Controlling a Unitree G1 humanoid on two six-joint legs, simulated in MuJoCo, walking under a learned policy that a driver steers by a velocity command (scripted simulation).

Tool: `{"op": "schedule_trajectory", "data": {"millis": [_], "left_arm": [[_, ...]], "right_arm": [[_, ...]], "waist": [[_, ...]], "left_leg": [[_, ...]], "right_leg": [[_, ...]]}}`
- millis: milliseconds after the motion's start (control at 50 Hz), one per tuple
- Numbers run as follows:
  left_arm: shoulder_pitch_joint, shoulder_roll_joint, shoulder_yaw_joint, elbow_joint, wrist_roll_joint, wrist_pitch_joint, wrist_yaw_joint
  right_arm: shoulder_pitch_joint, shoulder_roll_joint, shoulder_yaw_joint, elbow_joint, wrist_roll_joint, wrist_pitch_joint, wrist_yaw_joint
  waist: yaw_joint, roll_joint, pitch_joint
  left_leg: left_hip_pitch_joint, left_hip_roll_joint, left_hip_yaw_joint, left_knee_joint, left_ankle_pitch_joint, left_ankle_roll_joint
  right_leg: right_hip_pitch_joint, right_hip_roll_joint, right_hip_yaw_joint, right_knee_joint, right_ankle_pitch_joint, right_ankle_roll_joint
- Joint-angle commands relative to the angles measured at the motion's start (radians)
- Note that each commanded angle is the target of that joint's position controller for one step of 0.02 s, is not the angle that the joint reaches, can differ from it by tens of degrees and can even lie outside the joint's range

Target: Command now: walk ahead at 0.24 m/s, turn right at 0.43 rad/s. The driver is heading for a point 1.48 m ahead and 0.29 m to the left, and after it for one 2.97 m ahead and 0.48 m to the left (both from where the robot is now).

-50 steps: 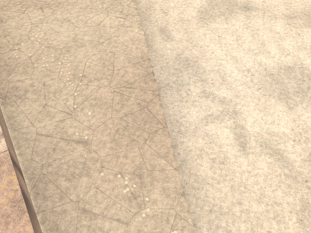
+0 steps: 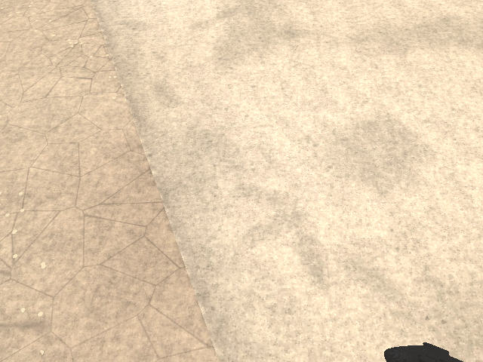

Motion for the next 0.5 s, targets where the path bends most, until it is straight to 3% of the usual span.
{"op": "schedule_trajectory", "data": {"millis": [20,40,60,80,100,120,140,160,180,200,220,240,280,300,340,360,380,420,440,460,480,500], "left_arm": [[0.008,0.247,0.075,-0.063,-0.014,-0.006,-0.018],[-0.001,0.26,0.082,-0.078,-0.013,0.005,-0.025],[-0.057,0.271,0.085,-0.108,-0.011,0.014,-0.034],[-0.12,0.27,0.084,-0.147,-0.016,0.017,-0.043],[-0.28,0.279,0.086,-0.219,0.013,0.01,-0.054],[-0.201,0.12,0.051,-0.217,0.009,-0.004,-0.05],[-0.104,0.109,0.048,-0.22,-0.001,0.009,-0.045],[-0.087,0.177,0.063,-0.142,-0.108,0.06,0.018],[-0.096,0.149,0.051,-0.152,-0.082,0.1,0.032],[-0.187,0.173,0.052,-0.201,0.076,0.09,0.033],[-0.184,0.161,0.05,-0.181,0.113,0.092,0.045],[-0.116,0.146,0.044,-0.176,0.096,0.097,0.047],[-0.076,0.14,0.029,-0.192,0.055,0.097,0.044],[-0.084,0.145,0.025,-0.205,0.031,0.106,0.043],[-0.111,0.152,0.02,-0.23,0.019,0.126,0.038],[-0.298,0.17,0.047,-0.292,-0.118,0.141,0.063],[-0.324,0.16,0.038,-0.306,-0.125,0.146,0.067],[-0.269,0.147,0.046,-0.277,-0.096,0.158,0.05],[-0.188,0.142,0.057,-0.244,-0.08,0.162,0.038],[-0.089,0.139,0.064,-0.195,-0.063,0.168,0.033],[-0.045,0.196,0.079,-0.171,-0.049,0.165,0.03],[-0.039,0.225,0.084,-0.164,-0.052,0.166,0.032]], "right_arm": [[-0.145,-0.088,-0.013,-0.102,0.01,0.003,0.017],[-0.147,-0.098,-0.017,-0.106,0.012,0.001,0.02],[-0.081,-0.104,-0.02,-0.085,0.018,0.0,0.02],[0.061,-0.129,-0.034,-0.035,0.028,-0.007,0.018],[0.444,-0.149,-0.051,0.086,0.015,-0.017,0.005],[0.714,-0.192,-0.072,0.168,0.046,-0.034,0.001],[0.667,-0.171,-0.078,0.142,0.008,-0.038,0.003],[0.366,-0.154,-0.102,0.089,0.093,-0.007,-0.033],[0.21,-0.091,-0.08,0.048,0.097,0.018,-0.051],[0.157,-0.007,-0.021,0.019,0.046,-0.013,-0.028],[0.138,0.002,-0.022,0.024,0.033,-0.022,-0.038],[0.09,-0.031,-0.029,0.006,0.021,-0.028,-0.037],[0.033,-0.098,-0.051,-0.022,0.019,-0.047,-0.041],[0.044,-0.122,-0.057,-0.026,0.022,-0.053,-0.045],[0.119,-0.114,-0.051,-0.021,0.019,-0.055,-0.052],[0.182,-0.146,-0.102,0.015,0.139,0.024,-0.105],[0.234,-0.152,-0.102,0.017,0.134,0.059,-0.131],[0.252,-0.126,-0.114,0.007,0.098,0.094,-0.153],[0.245,-0.09,-0.107,0.002,0.088,0.101,-0.155],[0.252,-0.027,-0.091,0.001,0.084,0.101,-0.148],[0.269,0.025,-0.083,-0.018,0.094,0.09,-0.133],[0.341,0.032,-0.08,-0.03,0.084,0.067,-0.114]], "waist": [[-0.008,-0.097,0.053],[-0.015,-0.092,0.047],[-0.06,-0.099,0.025],[-0.131,-0.061,-0.013],[-0.294,-0.029,-0.102],[-0.303,0.292,-0.373],[-0.242,0.084,-0.45],[-0.167,-0.011,-0.232],[-0.084,-0.044,-0.131],[-0.076,-0.046,-0.123],[-0.056,0.011,-0.104],[-0.002,0.007,-0.121],[0.014,-0.053,-0.12],[0.003,-0.058,-0.114],[-0.05,-0.049,-0.092],[-0.078,-0.021,-0.064],[-0.098,-0.023,-0.101],[-0.093,0.026,-0.139],[-0.06,0.016,-0.138],[-0.027,-0.065,-0.116],[-0.009,-0.244,-0.119],[-0.071,-0.286,-0.174]], "left_leg": [[0.181,-0.079,0.094,-0.208,0.11,0.009],[0.245,-0.102,0.099,-0.238,0.163,0.023],[0.361,-0.123,0.114,-0.233,0.222,0.04],[0.523,-0.141,0.134,-0.263,0.288,0.063],[0.868,-0.115,0.1,-0.219,0.373,0.099],[1.289,0.19,-0.215,-0.218,0.9,0.409],[1.288,0.334,-0.482,-0.323,0.794,0.483],[1.053,0.291,-0.384,-0.347,0.788,0.388],[0.813,0.228,-0.334,-0.404,0.615,0.346],[0.548,0.168,-0.297,-0.449,0.262,0.337],[0.361,0.132,-0.312,-0.477,0.165,0.326],[0.21,0.09,-0.272,-0.476,0.152,0.319],[0.092,0.022,-0.183,-0.409,0.067,0.282],[0.069,0.012,-0.189,-0.374,-0.018,0.271],[0.081,0.016,-0.257,-0.277,-0.203,0.262],[0.144,-0.024,-0.302,-0.234,-0.079,0.285],[0.231,-0.02,-0.304,-0.181,-0.07,0.275],[0.227,-0.049,-0.309,-0.07,-0.143,0.243],[0.125,-0.086,-0.263,0.041,-0.196,0.198],[-0.098,-0.151,-0.162,0.267,-0.384,0.124],[-0.348,-0.263,-0.053,0.683,-0.631,0.05],[-0.427,-0.216,-0.093,0.967,-0.68,0.018]], "right_leg": [[-0.109,-0.223,0.237,-0.197,0.577,-0.087],[-0.114,-0.224,0.245,-0.188,0.613,-0.068],[-0.145,-0.215,0.222,-0.148,0.727,-0.032],[-0.178,-0.171,0.161,-0.044,0.892,0.038],[-0.35,-0.112,0.105,0.206,1.034,0.127],[-0.564,0.025,0.042,0.797,0.093,0.233],[-0.702,0.012,0.112,0.849,-0.197,0.195],[-0.614,-0.055,0.09,0.723,-0.085,0.157],[-0.527,-0.103,0.066,0.569,-0.049,0.151],[-0.454,-0.194,0.094,0.533,-0.021,0.127],[-0.319,-0.222,0.113,0.479,0.062,0.13],[-0.186,-0.205,0.082,0.498,0.123,0.141],[-0.105,-0.189,0.03,0.359,0.248,0.169],[-0.084,-0.182,0.015,0.298,0.276,0.182],[-0.099,-0.19,0.032,0.166,0.359,0.203],[-0.163,-0.151,0.062,-0.038,0.509,0.167],[-0.175,-0.135,0.071,-0.134,0.536,0.166],[-0.068,-0.158,0.055,-0.286,0.693,0.152],[0.066,-0.171,0.003,-0.333,0.799,0.148],[0.271,-0.234,-0.004,-0.294,0.872,0.134],[0.407,-0.402,0.099,-0.109,1.233,0.087],[0.417,-0.528,0.167,-0.061,1.359,0.009]]}}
